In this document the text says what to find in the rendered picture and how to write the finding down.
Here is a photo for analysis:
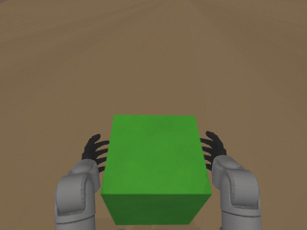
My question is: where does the robot left hand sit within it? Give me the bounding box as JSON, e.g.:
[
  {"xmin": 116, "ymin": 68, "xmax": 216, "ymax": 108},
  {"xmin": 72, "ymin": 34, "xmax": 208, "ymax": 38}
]
[{"xmin": 82, "ymin": 134, "xmax": 109, "ymax": 173}]

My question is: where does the carton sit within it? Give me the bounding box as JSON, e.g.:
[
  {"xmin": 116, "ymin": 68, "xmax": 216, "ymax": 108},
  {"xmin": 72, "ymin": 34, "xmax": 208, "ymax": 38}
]
[{"xmin": 100, "ymin": 114, "xmax": 212, "ymax": 225}]

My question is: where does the robot right forearm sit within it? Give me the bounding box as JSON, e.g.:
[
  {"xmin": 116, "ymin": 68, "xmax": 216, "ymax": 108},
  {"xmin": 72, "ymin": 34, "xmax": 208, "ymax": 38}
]
[{"xmin": 211, "ymin": 154, "xmax": 262, "ymax": 230}]

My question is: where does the robot left forearm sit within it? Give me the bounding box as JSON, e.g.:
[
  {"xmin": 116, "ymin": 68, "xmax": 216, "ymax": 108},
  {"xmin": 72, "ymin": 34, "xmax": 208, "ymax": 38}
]
[{"xmin": 54, "ymin": 159, "xmax": 101, "ymax": 230}]

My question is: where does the robot right hand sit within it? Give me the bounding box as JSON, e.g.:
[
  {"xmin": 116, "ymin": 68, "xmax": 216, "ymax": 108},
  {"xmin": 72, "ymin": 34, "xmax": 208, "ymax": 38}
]
[{"xmin": 200, "ymin": 131, "xmax": 226, "ymax": 171}]

